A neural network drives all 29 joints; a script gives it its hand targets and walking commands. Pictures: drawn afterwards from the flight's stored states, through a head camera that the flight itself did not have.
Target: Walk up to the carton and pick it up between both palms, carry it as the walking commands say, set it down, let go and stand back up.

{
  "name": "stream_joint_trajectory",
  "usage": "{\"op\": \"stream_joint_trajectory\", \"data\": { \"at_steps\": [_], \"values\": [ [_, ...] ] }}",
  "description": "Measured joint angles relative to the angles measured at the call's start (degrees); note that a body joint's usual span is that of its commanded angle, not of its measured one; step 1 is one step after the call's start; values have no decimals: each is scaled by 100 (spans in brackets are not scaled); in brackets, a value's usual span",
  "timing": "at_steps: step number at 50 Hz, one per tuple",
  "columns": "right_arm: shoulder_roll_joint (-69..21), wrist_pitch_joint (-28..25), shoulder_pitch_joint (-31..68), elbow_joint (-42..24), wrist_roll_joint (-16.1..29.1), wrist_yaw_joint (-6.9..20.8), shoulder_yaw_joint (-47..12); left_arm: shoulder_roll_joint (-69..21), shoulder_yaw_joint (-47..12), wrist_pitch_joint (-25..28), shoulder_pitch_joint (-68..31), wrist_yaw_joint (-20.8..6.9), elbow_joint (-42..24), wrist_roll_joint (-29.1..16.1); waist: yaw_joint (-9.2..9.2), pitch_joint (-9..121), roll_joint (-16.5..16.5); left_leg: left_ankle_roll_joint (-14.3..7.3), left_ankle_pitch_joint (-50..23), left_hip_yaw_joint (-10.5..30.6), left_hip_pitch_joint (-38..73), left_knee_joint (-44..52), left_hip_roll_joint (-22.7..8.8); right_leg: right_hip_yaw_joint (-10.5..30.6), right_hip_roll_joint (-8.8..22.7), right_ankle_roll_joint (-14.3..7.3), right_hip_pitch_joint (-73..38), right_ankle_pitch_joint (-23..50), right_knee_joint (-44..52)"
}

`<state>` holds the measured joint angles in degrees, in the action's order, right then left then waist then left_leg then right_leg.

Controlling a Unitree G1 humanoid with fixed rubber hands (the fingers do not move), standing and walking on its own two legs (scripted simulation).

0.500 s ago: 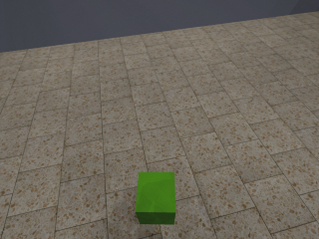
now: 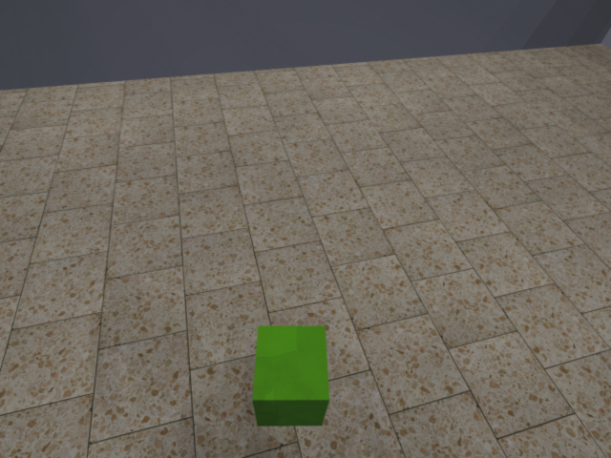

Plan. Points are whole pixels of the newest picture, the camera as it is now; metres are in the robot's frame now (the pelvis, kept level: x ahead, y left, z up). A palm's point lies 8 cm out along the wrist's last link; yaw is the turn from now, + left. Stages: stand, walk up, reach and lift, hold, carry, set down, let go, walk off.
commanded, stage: walk up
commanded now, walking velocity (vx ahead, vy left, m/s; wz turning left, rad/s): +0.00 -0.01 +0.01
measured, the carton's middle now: (290, 377) +0.47 +0.01 -0.65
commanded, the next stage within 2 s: none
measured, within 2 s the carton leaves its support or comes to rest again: neither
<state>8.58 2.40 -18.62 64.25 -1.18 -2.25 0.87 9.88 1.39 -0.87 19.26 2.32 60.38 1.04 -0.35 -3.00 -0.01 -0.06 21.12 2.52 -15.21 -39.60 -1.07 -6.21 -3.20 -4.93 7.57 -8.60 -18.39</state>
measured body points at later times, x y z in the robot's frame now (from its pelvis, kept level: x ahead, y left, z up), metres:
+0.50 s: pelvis -0.01 +0.04 +0.01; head +0.02 +0.09 +0.46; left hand -0.03 +0.30 -0.16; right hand -0.03 -0.21 -0.12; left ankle +0.00 +0.14 -0.75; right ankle -0.08 -0.12 -0.69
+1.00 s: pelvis +0.01 -0.02 +0.00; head +0.04 -0.03 +0.45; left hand +0.02 +0.22 -0.15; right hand +0.02 -0.26 -0.16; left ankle +0.00 +0.14 -0.74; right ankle -0.01 -0.12 -0.75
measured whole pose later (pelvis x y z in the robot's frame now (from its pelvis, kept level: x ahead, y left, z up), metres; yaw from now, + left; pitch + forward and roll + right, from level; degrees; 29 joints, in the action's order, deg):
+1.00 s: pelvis +0.01 -0.02 +0.00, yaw +0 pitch -1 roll +0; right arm 11.2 -0.1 -16.1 61.3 -0.4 -1.5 0.4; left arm 10.4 1.3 1.3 17.2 2.0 59.0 0.2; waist -0.7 -3.7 1.3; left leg 3.6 13.0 1.3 -8.5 -22.2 -3.9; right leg -6.0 1.1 -0.7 7.7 -14.3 -22.8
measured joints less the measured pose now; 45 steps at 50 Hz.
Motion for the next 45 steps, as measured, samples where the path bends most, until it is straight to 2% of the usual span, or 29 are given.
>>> {"op": "stream_joint_trajectory", "data": {
  "at_steps": [4,8,12,15,19,22,26,29,31,33,34,38,45],
  "values": [
    [-60,-129,-99,-29,-32,-5,-67,59,62,-17,-265,-33,-31,-11,-111,-7,-29,25,-479,-65,313,962,-123,-96,51,154,272,-131,-383],
    [-226,-249,-85,-68,-50,-34,-68,119,79,-45,-362,-74,-24,-8,-22,-46,-344,-97,-817,-332,517,1410,109,143,290,264,484,-497,-889],
    [-148,-314,-114,-219,-57,-37,-72,14,76,-73,-223,-121,11,21,-59,110,-134,-248,-1023,-278,557,1824,137,269,298,371,489,-730,-1465],
    [-117,-339,-18,-231,-70,-79,-50,42,77,-70,-132,-131,-23,13,85,176,-10,-307,-1162,-310,470,2036,148,472,319,413,534,-1064,-1823],
    [-100,-382,199,-361,-15,-141,15,268,125,-155,-78,-132,-4,-14,109,94,19,-278,-1258,-330,282,2103,-16,565,235,506,806,-1503,-2460],
    [-21,-387,160,-401,-60,-151,60,436,110,-135,-54,-129,-17,-21,57,99,-50,-208,-1265,-284,188,2074,-152,573,244,510,955,-1440,-2577],
    [140,-337,-23,-365,-87,-130,115,420,58,-102,-18,-185,-29,-2,-60,173,-134,-111,-1191,-245,243,2008,-279,535,337,538,978,-1281,-2380],
    [280,-279,-222,-348,-74,-23,157,252,-12,-13,-58,-227,-121,19,-167,238,-97,-71,-1065,-166,339,1883,-308,358,410,581,670,-1205,-1497],
    [343,-240,-343,-357,-62,45,144,135,-51,84,-96,-227,-192,16,-162,255,-113,0,-922,-176,379,1688,-247,195,477,586,379,-853,-771],
    [346,-247,-375,-318,-13,81,62,83,-16,171,-111,-193,-194,31,-113,264,-271,111,-752,-292,383,1433,-69,216,636,537,213,-422,-441],
    [367,-239,-322,-290,16,88,29,6,-9,170,-162,-158,-133,23,-126,218,-176,159,-688,-264,405,1337,-96,191,616,551,205,-391,-557],
    [328,-226,-196,-349,55,101,-23,-133,-52,159,-244,-100,-93,5,-209,253,180,103,-718,-67,482,1442,-173,-6,523,508,83,-571,-536],
    [164,-264,117,-321,60,111,-82,-26,-51,250,-301,-35,-171,-61,-99,38,286,271,-832,-63,607,1712,-273,-25,425,422,14,-520,-376]
  ]
}}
